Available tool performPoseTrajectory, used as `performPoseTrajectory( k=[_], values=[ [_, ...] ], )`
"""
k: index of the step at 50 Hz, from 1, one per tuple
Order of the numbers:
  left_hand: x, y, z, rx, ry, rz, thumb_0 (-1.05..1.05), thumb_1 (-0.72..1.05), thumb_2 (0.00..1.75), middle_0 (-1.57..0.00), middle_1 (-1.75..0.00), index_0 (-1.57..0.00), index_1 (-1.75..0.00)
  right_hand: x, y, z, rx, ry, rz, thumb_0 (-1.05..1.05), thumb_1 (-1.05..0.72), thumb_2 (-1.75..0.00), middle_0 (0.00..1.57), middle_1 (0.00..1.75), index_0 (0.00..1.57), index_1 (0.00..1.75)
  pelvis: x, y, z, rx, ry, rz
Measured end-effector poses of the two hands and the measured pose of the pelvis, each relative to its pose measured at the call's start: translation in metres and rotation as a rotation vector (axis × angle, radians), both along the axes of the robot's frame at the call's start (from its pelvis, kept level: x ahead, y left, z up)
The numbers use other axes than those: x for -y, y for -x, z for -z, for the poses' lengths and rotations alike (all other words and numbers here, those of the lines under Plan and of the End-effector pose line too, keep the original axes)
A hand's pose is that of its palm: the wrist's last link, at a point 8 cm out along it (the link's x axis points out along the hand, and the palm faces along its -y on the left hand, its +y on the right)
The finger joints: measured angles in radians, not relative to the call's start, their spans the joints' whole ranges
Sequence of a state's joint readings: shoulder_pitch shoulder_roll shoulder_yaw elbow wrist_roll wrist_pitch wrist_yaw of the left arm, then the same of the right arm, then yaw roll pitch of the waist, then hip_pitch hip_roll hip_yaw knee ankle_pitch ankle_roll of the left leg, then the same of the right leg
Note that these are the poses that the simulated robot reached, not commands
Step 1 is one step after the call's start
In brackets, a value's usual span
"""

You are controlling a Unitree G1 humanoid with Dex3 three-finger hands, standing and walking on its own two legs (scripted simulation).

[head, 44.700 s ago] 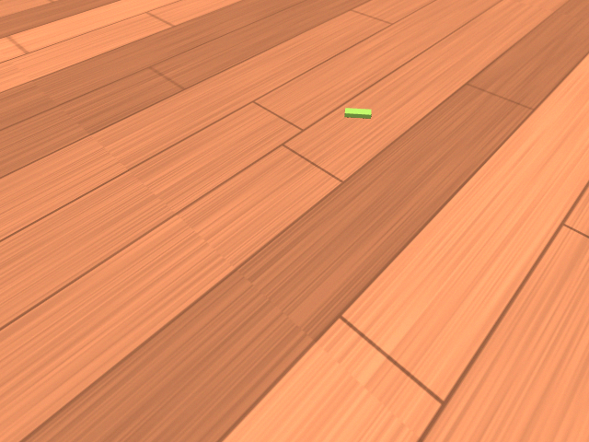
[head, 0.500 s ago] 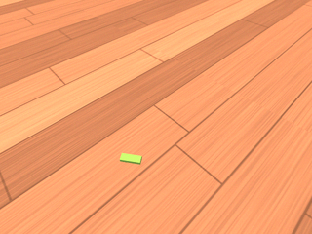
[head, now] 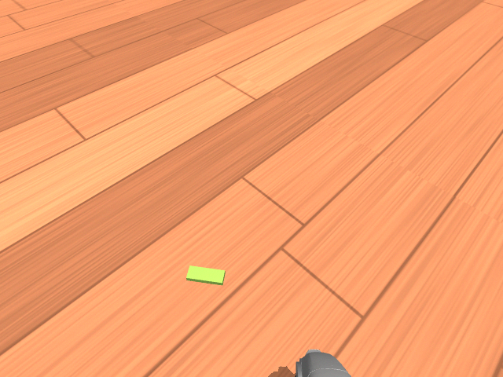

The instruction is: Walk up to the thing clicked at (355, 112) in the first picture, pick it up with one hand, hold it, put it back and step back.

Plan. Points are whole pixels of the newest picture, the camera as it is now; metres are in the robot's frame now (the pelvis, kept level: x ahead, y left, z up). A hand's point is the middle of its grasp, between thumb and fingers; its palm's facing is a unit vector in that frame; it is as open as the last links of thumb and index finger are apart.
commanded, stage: walk up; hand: left
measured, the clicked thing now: (206, 275) +0.59 +0.21 -0.76
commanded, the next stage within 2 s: none
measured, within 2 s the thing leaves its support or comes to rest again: neither
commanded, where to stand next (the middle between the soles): +0.26 -0.03 m, yaw +1 degrees
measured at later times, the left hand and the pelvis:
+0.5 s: hand (143, 331) +0.22 +0.23 -0.17, palm faces -0.01 -0.93 -0.36, open 7.4 cm; pelvis +0.13 -0.03 -0.02, yaw +1 degrees
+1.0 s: hand (145, 333) +0.21 +0.22 -0.15, palm faces +0.01 -0.93 -0.37, open 7.4 cm; pelvis +0.14 -0.04 +0.00, yaw +1 degrees
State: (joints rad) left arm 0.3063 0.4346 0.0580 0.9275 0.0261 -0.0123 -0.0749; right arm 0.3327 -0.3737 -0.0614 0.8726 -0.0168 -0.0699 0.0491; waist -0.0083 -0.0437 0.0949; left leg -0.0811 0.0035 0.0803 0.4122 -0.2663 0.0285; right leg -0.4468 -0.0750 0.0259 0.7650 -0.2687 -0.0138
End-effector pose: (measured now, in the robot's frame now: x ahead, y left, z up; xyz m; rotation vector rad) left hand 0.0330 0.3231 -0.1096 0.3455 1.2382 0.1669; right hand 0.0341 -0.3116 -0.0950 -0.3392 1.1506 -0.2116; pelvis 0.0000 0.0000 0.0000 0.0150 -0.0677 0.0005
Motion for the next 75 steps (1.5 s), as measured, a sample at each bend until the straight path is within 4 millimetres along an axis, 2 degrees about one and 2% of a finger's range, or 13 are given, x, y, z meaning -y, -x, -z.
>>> performPoseTrajectory(
  k=[4, 8, 10, 13, 18, 24, 28, 34, 41, 48, 61, 68, 75],
  values=[
    [0.014, -0.053, -0.006, 0.053, -0.016, 0.029, 0.01, 0.9, 0.9, -0.2, -0.3, -0.2, -0.3, 0.013, -0.019, 0.015, -0.017, -0.023, 0.016, 0.01, -0.9, -0.9, 0.21, 0.3, 0.21, 0.3, 0.012, -0.031, 0.007, -0.004, -0.014, 0.007],
    [0.032, -0.106, -0.008, 0.145, -0.049, 0.042, 0.01, 0.9, 0.9, -0.2, -0.3, -0.2, -0.3, 0.03, -0.048, 0.037, -0.035, -0.036, 0.019, 0.01, -0.9, -0.9, 0.21, 0.3, 0.21, 0.3, 0.029, -0.063, 0.019, 0.003, 0.011, -0.003],
    [0.042, -0.124, -0.012, 0.194, -0.049, 0.037, 0.01, 0.9, 0.9, -0.2, -0.3, -0.2, -0.3, 0.033, -0.066, 0.04, -0.043, -0.039, 0.01, 0.01, -0.9, -0.9, 0.21, 0.3, 0.21, 0.3, 0.035, -0.074, 0.019, 0.008, 0.002, -0.003],
    [0.053, -0.139, -0.019, 0.216, -0.041, 0.025, 0.0, 0.9, 0.9, -0.21, -0.3, -0.2, -0.3, 0.036, -0.096, 0.036, -0.02, -0.044, -0.004, 0.01, -0.91, -0.9, 0.21, 0.3, 0.21, 0.3, 0.038, -0.089, 0.013, 0.008, -0.007, 0.002],
    [0.059, -0.156, -0.017, 0.179, -0.038, 0.038, 0.0, 0.9, 0.9, -0.21, -0.3, -0.2, -0.3, 0.037, -0.132, 0.027, 0.004, -0.031, -0.021, 0.01, -0.91, -0.9, 0.21, 0.3, 0.21, 0.3, 0.039, -0.111, 0.009, -0.012, 0.006, 0.003],
    [0.048, -0.175, 0.015, 0.142, -0.011, 0.008, 0.0, 0.9, 0.9, -0.21, -0.3, -0.2, -0.3, 0.033, -0.154, 0.03, -0.025, 0.029, -0.023, 0.01, -0.91, -0.9, 0.2, 0.3, 0.21, 0.3, 0.03, -0.131, 0.023, -0.014, 0.02, -0.009],
    [0.046, -0.183, 0.028, 0.104, 0.007, -0.026, 0.01, 0.9, 0.9, -0.21, -0.3, -0.2, -0.3, 0.026, -0.167, 0.026, -0.032, 0.036, -0.035, 0.01, -0.91, -0.9, 0.21, 0.3, 0.21, 0.3, 0.029, -0.136, 0.024, -0.018, 0.019, -0.012],
    [0.051, -0.175, 0.031, 0.059, -0.004, -0.039, 0.0, 0.9, 0.9, -0.21, -0.3, -0.2, -0.3, 0.027, -0.2, 0.027, 0.008, 0.022, -0.059, 0.01, -0.9, -0.9, 0.21, 0.3, 0.21, 0.3, 0.036, -0.137, 0.023, -0.031, 0.035, -0.005],
    [0.057, -0.16, 0.015, 0.013, -0.021, -0.053, 0.01, 0.9, 0.9, -0.21, -0.3, -0.2, -0.3, 0.022, -0.226, 0.027, 0.043, -0.039, -0.063, 0.01, -0.9, -0.9, 0.21, 0.3, 0.21, 0.3, 0.042, -0.141, 0.012, -0.022, 0.019, -0.013],
    [0.058, -0.166, 0.002, 0.028, -0.029, -0.065, 0.01, 0.9, 0.9, -0.21, -0.3, -0.2, -0.3, 0.017, -0.229, 0.026, 0.024, -0.069, -0.058, 0.01, -0.91, -0.9, 0.21, 0.3, 0.21, 0.3, 0.042, -0.143, 0.003, -0.013, 0.018, -0.017],
    [0.056, -0.192, 0.001, 0.061, 0.005, -0.055, 0.0, 0.9, 0.9, -0.21, -0.3, -0.2, -0.3, 0.018, -0.196, 0.019, -0.065, -0.042, -0.005, 0.01, -0.91, -0.9, 0.21, 0.3, 0.21, 0.3, 0.035, -0.145, -0.005, -0.015, 0.023, -0.015],
    [0.055, -0.191, 0.006, 0.04, 0.02, -0.046, 0.0, 0.9, 0.9, -0.21, -0.3, -0.2, -0.3, 0.017, -0.184, 0.016, -0.087, -0.028, 0.016, 0.01, -0.91, -0.9, 0.21, 0.3, 0.21, 0.3, 0.031, -0.145, -0.006, -0.021, 0.023, -0.013],
    [0.053, -0.181, 0.008, 0.009, 0.021, -0.056, 0.0, 0.9, 0.9, -0.21, -0.3, -0.2, -0.3, 0.013, -0.183, 0.017, -0.096, -0.031, 0.018, 0.01, -0.91, -0.9, 0.21, 0.3, 0.21, 0.3, 0.029, -0.146, -0.006, -0.028, 0.023, -0.019]
  ],
)
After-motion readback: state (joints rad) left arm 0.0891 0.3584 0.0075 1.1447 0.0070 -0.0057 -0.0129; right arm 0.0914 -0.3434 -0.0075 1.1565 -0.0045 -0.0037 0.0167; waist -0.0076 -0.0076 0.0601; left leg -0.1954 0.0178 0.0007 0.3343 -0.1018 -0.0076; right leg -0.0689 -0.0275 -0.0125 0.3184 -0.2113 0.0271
